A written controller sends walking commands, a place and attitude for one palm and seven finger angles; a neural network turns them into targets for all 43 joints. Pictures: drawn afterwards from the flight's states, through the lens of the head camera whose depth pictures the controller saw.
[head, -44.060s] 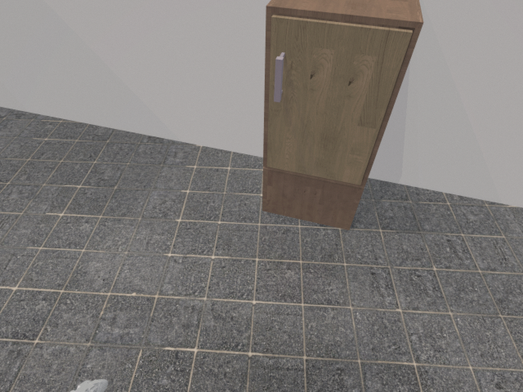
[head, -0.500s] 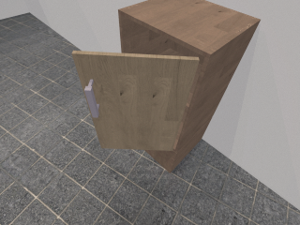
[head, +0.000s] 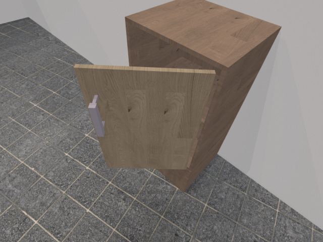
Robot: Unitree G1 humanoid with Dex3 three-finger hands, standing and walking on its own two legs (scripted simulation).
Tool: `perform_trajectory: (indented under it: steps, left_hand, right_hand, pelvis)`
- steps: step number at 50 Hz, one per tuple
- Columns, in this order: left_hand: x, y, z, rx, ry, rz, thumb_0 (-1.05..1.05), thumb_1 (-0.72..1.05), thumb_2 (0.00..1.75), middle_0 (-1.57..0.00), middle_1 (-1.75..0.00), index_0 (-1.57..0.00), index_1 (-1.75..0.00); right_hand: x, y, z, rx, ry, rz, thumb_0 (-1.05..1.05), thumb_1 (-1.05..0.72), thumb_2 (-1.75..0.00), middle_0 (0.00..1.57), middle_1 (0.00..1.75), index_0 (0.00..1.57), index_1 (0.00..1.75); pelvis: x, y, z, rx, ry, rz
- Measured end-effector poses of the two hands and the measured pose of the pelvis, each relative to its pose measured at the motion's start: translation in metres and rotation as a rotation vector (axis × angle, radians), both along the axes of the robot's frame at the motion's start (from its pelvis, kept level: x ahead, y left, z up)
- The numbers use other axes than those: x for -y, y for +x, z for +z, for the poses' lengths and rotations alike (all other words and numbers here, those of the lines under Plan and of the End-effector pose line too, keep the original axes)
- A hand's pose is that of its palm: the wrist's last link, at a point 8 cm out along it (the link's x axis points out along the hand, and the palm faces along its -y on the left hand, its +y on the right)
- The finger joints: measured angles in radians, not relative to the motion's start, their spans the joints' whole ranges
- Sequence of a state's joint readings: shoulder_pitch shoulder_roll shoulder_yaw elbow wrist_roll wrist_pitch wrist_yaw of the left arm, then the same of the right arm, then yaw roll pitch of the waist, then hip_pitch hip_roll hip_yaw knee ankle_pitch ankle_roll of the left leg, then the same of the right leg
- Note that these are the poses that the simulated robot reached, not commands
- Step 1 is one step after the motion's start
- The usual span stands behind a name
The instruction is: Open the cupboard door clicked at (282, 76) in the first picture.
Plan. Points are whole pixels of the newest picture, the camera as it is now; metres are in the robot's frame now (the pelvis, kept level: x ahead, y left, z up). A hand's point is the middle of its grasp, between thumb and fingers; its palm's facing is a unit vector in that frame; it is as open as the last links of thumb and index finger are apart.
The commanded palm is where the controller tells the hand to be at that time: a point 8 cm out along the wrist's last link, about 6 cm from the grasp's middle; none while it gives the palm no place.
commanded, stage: come to a stop and stand still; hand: left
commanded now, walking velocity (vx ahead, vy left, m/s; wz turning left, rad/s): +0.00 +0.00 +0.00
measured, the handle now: (98, 116) +0.49 +0.24 -0.02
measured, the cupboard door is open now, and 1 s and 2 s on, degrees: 43 43 43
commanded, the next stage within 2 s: look again from close up in 1.44 s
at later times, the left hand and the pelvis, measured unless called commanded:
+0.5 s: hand out of the picture +0.01 +0.18 -0.17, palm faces +0.00 -0.97 -0.23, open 7.4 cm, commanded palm none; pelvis +0.00 +0.00 -0.01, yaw +0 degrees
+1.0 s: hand out of the picture +0.00 +0.13 -0.18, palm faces +0.01 -0.98 -0.18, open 7.4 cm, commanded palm none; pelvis +0.01 -0.04 +0.00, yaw +0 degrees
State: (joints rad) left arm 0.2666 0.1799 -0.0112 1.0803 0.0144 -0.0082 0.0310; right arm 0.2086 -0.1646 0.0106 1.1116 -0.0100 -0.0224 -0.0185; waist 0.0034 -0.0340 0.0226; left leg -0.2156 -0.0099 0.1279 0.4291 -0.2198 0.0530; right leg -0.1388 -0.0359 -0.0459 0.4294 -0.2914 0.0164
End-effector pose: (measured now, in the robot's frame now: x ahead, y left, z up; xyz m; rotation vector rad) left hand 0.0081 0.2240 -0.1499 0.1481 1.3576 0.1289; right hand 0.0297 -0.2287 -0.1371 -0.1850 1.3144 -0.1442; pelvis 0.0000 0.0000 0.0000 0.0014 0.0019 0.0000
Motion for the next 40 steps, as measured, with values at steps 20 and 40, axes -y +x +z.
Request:
perform_trajectory:
  steps: [20,40]
  left_hand:
    - [-0.002,-0.001,0.006,0.0,0.043,-0.008,0.0,0.91,0.9,-0.2,-0.3,-0.2,-0.3]
    - [0.027,-0.001,0.004,-0.021,0.018,-0.006,0.0,0.91,0.9,-0.2,-0.3,-0.2,-0.3]
  right_hand:
    - [-0.003,-0.015,-0.018,-0.02,0.043,0.002,0.01,-0.93,-0.9,0.2,0.3,0.2,0.3]
    - [0.019,-0.018,-0.011,-0.059,0.041,-0.005,0.01,-0.92,-0.9,0.2,0.3,0.2,0.3]
  pelvis:
    - [-0.001,0.0,-0.007,0.003,-0.004,0.011]
    - [0.026,0.004,-0.002,0.009,0.015,0.001]
